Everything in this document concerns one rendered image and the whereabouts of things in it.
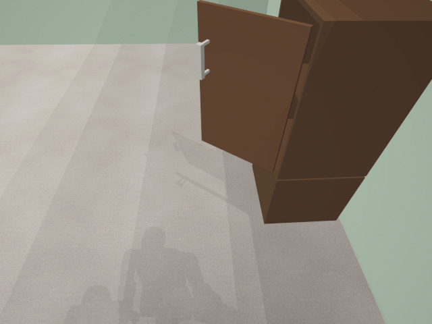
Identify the cupboard door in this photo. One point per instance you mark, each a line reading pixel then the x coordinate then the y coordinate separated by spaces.
pixel 255 61

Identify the handle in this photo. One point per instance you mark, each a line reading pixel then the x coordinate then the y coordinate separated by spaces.
pixel 200 60

